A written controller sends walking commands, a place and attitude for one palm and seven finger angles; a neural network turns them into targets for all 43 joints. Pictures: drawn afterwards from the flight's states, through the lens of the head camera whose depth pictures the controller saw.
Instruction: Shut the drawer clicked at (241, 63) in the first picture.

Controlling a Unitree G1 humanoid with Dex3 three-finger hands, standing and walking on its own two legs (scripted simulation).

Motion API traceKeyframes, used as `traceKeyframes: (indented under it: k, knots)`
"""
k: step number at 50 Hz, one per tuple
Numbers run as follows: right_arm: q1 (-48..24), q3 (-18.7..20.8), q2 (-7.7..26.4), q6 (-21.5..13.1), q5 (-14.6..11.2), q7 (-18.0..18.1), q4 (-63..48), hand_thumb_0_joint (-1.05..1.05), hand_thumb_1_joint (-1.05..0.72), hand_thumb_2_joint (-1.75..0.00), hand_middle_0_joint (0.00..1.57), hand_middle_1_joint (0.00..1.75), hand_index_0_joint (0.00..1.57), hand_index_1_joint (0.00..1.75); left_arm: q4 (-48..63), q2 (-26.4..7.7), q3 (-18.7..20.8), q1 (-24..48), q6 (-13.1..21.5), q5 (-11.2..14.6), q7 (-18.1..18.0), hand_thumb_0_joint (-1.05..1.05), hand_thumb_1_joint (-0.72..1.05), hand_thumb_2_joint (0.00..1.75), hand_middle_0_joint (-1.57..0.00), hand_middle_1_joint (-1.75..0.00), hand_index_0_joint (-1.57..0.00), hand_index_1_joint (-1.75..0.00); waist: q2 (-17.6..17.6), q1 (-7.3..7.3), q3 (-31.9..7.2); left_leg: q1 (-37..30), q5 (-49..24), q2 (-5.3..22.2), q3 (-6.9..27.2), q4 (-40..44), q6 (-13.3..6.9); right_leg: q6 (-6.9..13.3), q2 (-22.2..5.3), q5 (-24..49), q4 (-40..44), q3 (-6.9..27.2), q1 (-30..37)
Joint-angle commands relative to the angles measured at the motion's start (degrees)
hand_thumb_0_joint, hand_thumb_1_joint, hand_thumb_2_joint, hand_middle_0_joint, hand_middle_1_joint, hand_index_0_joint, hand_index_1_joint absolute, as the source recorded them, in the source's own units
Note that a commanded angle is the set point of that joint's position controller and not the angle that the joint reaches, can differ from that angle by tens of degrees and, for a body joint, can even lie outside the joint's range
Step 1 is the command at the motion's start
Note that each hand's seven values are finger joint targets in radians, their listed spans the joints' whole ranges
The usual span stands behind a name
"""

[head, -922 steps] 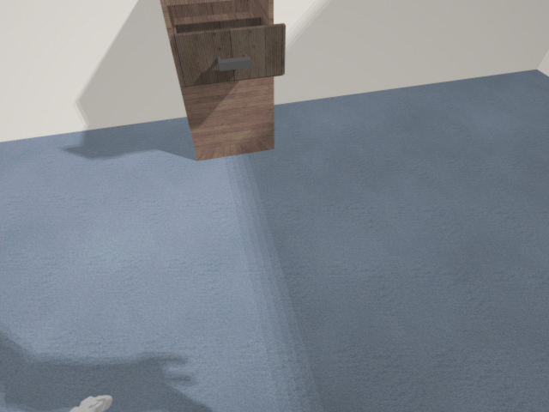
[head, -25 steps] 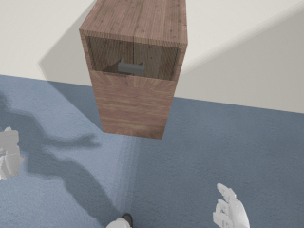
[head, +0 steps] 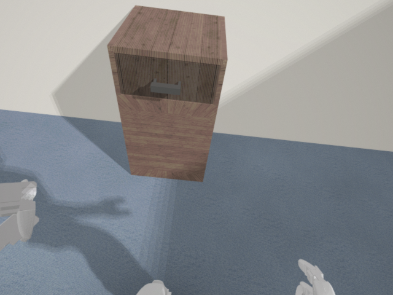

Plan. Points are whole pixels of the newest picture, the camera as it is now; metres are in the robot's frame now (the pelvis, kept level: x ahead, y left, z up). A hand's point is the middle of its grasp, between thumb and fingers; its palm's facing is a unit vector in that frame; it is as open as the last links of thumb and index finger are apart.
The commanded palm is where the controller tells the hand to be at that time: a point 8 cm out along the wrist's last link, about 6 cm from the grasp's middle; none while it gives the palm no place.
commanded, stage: stop stepping back and stand still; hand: left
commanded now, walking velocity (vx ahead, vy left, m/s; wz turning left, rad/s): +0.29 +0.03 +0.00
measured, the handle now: (166, 85) +0.86 +0.16 -0.07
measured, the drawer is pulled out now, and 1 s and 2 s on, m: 0.00 0.00 0.00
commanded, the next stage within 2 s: let the arm hang, fingers relaxed in 0.70 s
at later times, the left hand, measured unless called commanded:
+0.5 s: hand (14, 230) +0.16 +0.26 +0.16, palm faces +0.38 -0.82 -0.42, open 3.2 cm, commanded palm +0.11 +0.30 +0.18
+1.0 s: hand out of the picture +0.11 +0.25 -0.11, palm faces +0.04 -0.94 -0.34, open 3.0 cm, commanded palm none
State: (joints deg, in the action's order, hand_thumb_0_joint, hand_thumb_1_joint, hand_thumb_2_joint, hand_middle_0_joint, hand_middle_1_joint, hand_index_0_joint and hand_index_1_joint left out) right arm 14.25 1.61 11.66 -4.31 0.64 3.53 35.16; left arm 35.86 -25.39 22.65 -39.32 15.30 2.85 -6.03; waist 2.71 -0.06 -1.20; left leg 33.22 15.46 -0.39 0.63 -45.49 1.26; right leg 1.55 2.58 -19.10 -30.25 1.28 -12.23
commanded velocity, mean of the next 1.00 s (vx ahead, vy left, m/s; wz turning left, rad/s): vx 0.05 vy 0.00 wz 0.00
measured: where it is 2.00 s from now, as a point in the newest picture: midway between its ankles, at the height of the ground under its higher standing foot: outside the picture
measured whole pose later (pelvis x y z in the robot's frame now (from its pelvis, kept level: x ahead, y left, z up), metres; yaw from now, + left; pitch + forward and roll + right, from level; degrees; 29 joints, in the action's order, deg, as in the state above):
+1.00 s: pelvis -0.03 +0.02 +0.00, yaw +0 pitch -1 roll +0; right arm 7.6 0.2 15.5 -0.7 1.1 -0.5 48.3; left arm -33.8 -15.3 2.9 -14.7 -2.3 -1.9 -0.8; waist -2.5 -0.6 -0.1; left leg 20.5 13.3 -1.4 -0.9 -34.4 -2.1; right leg 0.1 -0.4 -19.4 -34.7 -1.9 -14.8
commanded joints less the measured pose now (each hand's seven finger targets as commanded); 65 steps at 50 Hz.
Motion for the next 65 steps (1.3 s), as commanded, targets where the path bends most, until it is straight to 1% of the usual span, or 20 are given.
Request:
traceKeyframes:
  k: [1,3,5,7,9,13,14,17,19,22,24,27,39,40,42,44,46,51,56,65]
  knots:
    - [-5.39,0.63,6.18,-4.38,0.16,1.78,-7.35,0.0,-0.9,-0.9,0.2,0.3,0.2,0.3,8.83,-6.25,4.43,9.76,1.5,-0.96,-3.36,0.0,0.9,0.9,-1.4,-1.6,-1.4,-1.6,-2.87,-2.33,3.09,-18.67,1.84,2.69,0.28,12.01,-1.61,3.24,-10.6,-7.67,11.18,4.83,-16.61]
    - [-5.1,1.26,8.69,-7.53,-0.5,2.82,-6.94,0.0,-0.9,-0.9,0.2,0.3,0.2,0.3,8.2,-5.75,3.34,12.43,2.19,-1.76,-3.84,0.0,0.9,0.9,-1.4,-1.6,-1.4,-1.6,-13.86,-1.09,2.2,-20.48,4.02,8.83,9.71,27.94,-4.12,-0.86,-3.88,-3.7,1.16,1.0,-11.17]
    - [-4.83,0.67,7.51,-9.09,-0.87,2.86,-6.81,0.0,-0.9,-0.9,0.2,0.3,0.2,0.3,6.14,-6.02,3.92,9.92,2.57,-1.57,-3.71,0.0,0.9,0.9,-1.4,-1.6,-1.4,-1.6,-13.74,-0.49,-2.85,-20.92,13.24,13.6,17.88,33.97,-5.84,-2.37,-0.96,-3.43,-4.87,0.09,-6.96]
    - [-5.33,-0.26,5.95,-9.12,0.42,2.43,-6.75,0.0,-0.9,-0.9,0.2,0.3,0.2,0.3,11.27,-6.51,4.77,11.79,2.13,-2.15,-3.46,0.0,0.9,0.9,-1.4,-1.6,-1.4,-1.6,-17.65,-1.03,-0.86,-16.41,20.34,15.13,22.41,40.31,-6.55,-2.31,-1.71,-6.04,-13.15,1.21,-6.7]
    - [-5.48,-0.37,5.47,-9.57,0.52,1.32,-7.19,0.0,-0.9,-0.9,0.2,0.3,0.2,0.3,11.84,-5.81,4.12,7.58,1.68,-2.09,-3.25,0.0,0.9,0.9,-1.4,-1.6,-1.4,-1.6,-10.75,-0.27,-2.16,-18.04,15.52,14.68,18.72,38.33,-7.58,-1.8,-2.13,-6.16,-10.41,0.5,-5.19]
    - [-6.4,-0.35,6.55,-7.33,0.83,0.67,-8.18,0.0,-0.9,-0.9,0.2,0.3,0.2,0.3,9.28,-5.91,5.32,-1.36,-0.29,-1.48,-3.14,0.0,0.9,0.9,-1.4,-1.6,-1.4,-1.6,-10.08,-0.23,-3.91,-12.72,13.27,7.81,6.22,30.4,-3.51,-0.27,-1.48,-1.27,8.43,-2.74,7.36]
    - [-6.78,-0.23,6.19,-6.19,0.97,0.75,-8.41,0.0,-0.9,-0.9,0.2,0.3,0.2,0.3,8.32,-5.5,5.18,-0.7,-0.47,-1.03,-3.06,0.0,0.9,0.9,-1.4,-1.6,-1.4,-1.6,-8.15,-0.7,-2.63,-10.22,13.26,5.74,3.86,25.67,-2.7,1.12,-3.35,-3.5,10.81,0.43,6.85]
    - [-5.67,0.47,5.51,-4.01,0.47,0.81,-7.25,0.0,-0.9,-0.9,0.2,0.3,0.2,0.3,5.93,-7.06,6.63,3.43,-1.54,-0.2,-3.35,0.0,0.9,0.9,-1.4,-1.6,-1.4,-1.6,7.18,-0.55,1.02,-7.58,4.67,1.71,-0.75,2.3,-1.43,8.4,-17.51,-18.94,21.1,21.2,-4.08]
    - [-5.13,0.33,5.45,-3.74,-0.29,0.59,-6.75,0.0,-0.9,-0.9,0.2,0.3,0.2,0.3,4.25,-5.46,5.09,5.81,-1.25,-0.39,-3.71,0.0,0.9,0.9,-1.4,-1.6,-1.4,-1.6,3.7,-1.37,1.41,-6.74,4.16,2.5,0.07,0.73,-1.51,9.14,-18.45,-7.61,17.47,18.37,-2.25]
    - [-6.14,-0.09,5.96,-4.92,-0.68,1.2,-6.6,0.0,-0.9,-0.9,0.2,0.3,0.2,0.3,5.77,-5.26,3.95,7.69,0.06,-1.0,-3.86,0.0,0.9,0.9,-1.4,-1.6,-1.4,-1.6,-1.0,-1.08,0.21,-19.07,-2.09,2.71,-0.75,17.99,-3.08,3.54,-12.2,1.95,9.43,7.13,-3.85]
    - [-7.66,0.51,7.37,-5.93,-0.91,1.81,-7.68,0.0,-0.9,-0.9,0.2,0.3,0.2,0.3,7.57,-5.34,3.62,7.19,0.72,-1.08,-3.43,0.0,0.9,0.9,-1.4,-1.6,-1.4,-1.6,-6.9,0.04,-0.44,-23.25,-9.83,6.86,4.2,21.97,-4.7,-0.65,-6.39,7.68,4.62,2.95,-4.18]
    - [-7.11,-0.18,6.95,-6.31,-0.58,1.68,-7.39,0.0,-0.9,-0.9,0.2,0.3,0.2,0.3,9.13,-5.93,4.59,7.64,1.52,-1.81,-3.07,0.0,0.9,0.9,-1.4,-1.6,-1.4,-1.6,-11.88,-0.03,0.0,-17.97,-7.7,10.17,10.91,28.16,-5.81,-2.19,-3.29,5.73,-0.13,-1.32,-0.74]
    - [-6.98,0.62,6.66,-5.71,-0.85,0.89,-8.17,0.0,-0.9,-0.9,0.2,0.3,0.2,0.3,5.14,-4.57,4.97,1.59,1.43,-0.22,-2.77,0.0,0.9,0.9,-1.4,-1.6,-1.4,-1.6,-4.41,-0.39,-3.61,-20.39,-11.26,5.19,2.5,21.37,-2.84,-0.62,-6.05,14.28,8.4,3.34,1.63]
    - [-10.57,3.75,17.29,-7.23,-1.17,-4.17,6.15,0.0,-0.9,-0.9,0.2,0.3,0.2,0.3,-41.84,0.7,-16.64,11.21,-7.97,-5.61,5.45,0.0,0.9,0.9,-1.4,-1.6,-1.4,-1.6,-4.29,-1.93,-2.15,-17.5,-22.23,6.4,3.03,10.72,-3.42,0.23,-10.91,27.17,-0.21,0.44,-4.72]
    - [-4.62,2.86,11.81,-1.83,-1.06,-4.08,5.29,0.0,-0.9,-0.9,0.2,0.3,0.2,0.3,-44.61,3.8,-16.11,13.48,-13.4,-4.71,6.06,0.0,0.9,0.9,-1.32,-1.51,-1.32,-1.51,-1.01,-1.03,-6.2,-19.01,-15.98,6.44,3.84,12.34,-3.55,0.61,-9.79,16.68,0.85,1.92,-5.53]
    - [-4.66,1.96,12.23,0.03,-0.21,-3.83,5.18,0.0,-0.9,-0.9,0.2,0.3,0.2,0.3,-50.46,3.16,-17.05,17.87,-13.91,-4.88,5.93,0.0,0.9,0.9,-1.24,-1.43,-1.24,-1.43,7.29,-0.62,-4.48,-17.31,-15.53,6.56,5.99,13.47,-5.01,0.85,-8.51,13.52,0.96,1.67,-4.79]
    - [-5.91,1.64,12.58,1.41,0.41,-3.68,6.27,0.0,-0.9,-0.9,0.2,0.3,0.2,0.3,-57.82,1.87,-17.43,21.99,-14.44,-4.85,5.75,0.0,0.9,0.9,-1.16,-1.34,-1.16,-1.34,9.4,-0.47,-1.5,-15.9,-12.35,5.48,6.38,14.94,-5.28,1.61,-8.88,9.74,3.09,2.61,-4.76]
    - [-6.82,0.06,10.13,3.75,1.02,-3.34,12.48,0.0,-0.9,-0.9,0.2,0.3,0.2,0.3,-76.56,3.04,-19.91,25.0,-15.5,-4.04,5.19,0.0,0.9,0.9,-0.96,-1.12,-0.96,-1.12,-5.87,-0.08,1.88,-16.37,-6.81,5.32,7.19,22.33,-4.53,1.12,-7.5,2.21,6.32,3.24,-2.76]
    - [-3.64,-0.06,7.94,4.23,0.81,-2.37,18.35,0.0,-0.9,-0.9,0.2,0.3,0.2,0.3,-88.43,5.26,-20.2,22.27,-15.16,-3.78,5.11,0.0,0.9,0.9,-0.76,-0.91,-0.76,-0.91,-11.99,0.15,0.68,-18.16,-0.4,5.27,6.86,25.35,-4.14,1.51,-7.39,1.21,10.34,2.99,0.28]
    - [1.37,0.54,8.25,4.34,0.17,-1.76,25.17,0.0,-0.9,-0.9,0.2,0.3,0.2,0.3,-97.73,5.09,-21.27,21.95,-14.76,-3.35,5.0,0.0,0.9,0.9,-0.4,-0.52,-0.4,-0.52,-4.79,-0.42,3.46,-21.0,-0.5,6.35,6.96,27.02,-4.25,1.9,-7.59,0.79,12.95,1.93,-1.03]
